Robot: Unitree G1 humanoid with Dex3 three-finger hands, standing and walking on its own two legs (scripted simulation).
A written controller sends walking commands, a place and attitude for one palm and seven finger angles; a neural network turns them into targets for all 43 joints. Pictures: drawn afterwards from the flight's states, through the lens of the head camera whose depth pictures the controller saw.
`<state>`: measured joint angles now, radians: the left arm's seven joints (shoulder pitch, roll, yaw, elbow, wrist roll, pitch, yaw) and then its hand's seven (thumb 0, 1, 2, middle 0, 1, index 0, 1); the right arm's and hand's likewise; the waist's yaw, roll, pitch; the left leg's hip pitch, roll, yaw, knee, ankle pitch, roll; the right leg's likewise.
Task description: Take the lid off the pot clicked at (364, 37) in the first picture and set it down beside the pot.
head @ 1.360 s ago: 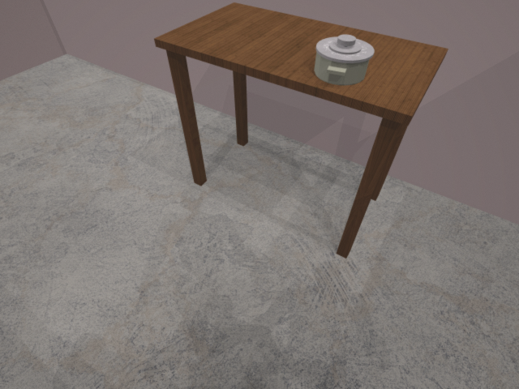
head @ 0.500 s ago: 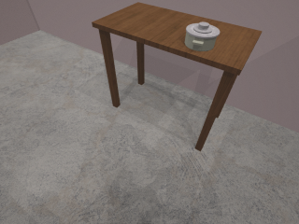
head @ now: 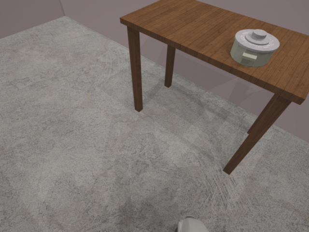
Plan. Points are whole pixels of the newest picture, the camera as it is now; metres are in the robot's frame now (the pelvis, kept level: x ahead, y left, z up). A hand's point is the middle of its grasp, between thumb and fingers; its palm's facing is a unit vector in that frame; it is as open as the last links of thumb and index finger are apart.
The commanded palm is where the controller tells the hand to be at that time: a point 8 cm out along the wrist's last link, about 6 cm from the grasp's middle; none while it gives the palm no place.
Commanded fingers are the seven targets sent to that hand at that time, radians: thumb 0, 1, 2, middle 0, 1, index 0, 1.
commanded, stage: turn to face it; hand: left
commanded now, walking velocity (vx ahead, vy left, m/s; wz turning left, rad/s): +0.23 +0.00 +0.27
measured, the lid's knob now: (259, 34) +0.81 -0.39 +0.11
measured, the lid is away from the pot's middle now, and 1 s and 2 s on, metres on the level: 0.00 0.00 0.00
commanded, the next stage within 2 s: take the last steps up to it in 1.30 s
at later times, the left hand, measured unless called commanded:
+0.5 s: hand (101, 220) +0.18 +0.17 -0.19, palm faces -0.02 -0.98 -0.19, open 7.4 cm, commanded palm none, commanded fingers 0.00 0.90 0.90 -0.20 -0.30 -0.20 -0.30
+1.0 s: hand (130, 164) +0.36 +0.10 -0.16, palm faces -0.38 -0.88 -0.28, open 7.4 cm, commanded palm none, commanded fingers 0.00 0.90 0.90 -0.20 -0.30 -0.20 -0.30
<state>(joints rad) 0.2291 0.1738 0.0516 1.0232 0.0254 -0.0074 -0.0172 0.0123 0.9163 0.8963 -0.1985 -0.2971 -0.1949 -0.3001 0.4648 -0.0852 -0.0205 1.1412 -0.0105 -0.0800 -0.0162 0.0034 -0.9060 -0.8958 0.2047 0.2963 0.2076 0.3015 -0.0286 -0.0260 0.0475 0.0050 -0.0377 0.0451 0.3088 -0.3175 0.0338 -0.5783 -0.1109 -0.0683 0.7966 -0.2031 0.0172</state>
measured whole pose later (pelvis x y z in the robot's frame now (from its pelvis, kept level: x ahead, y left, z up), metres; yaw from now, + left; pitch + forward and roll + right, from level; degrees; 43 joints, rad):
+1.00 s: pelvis +0.18 -0.05 -0.01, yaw -25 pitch +0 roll +0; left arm 0.16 0.21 0.07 0.90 0.02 0.03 0.00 0.01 0.90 0.90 -0.20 -0.30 -0.20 -0.30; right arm 0.23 -0.27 -0.08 0.97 -0.01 0.05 -0.02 0.01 -0.91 -0.90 0.20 0.30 0.20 0.30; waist -0.01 0.05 0.08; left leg -0.45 0.11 0.07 1.06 -0.47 -0.08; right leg -0.32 0.00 -0.03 0.57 -0.26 -0.02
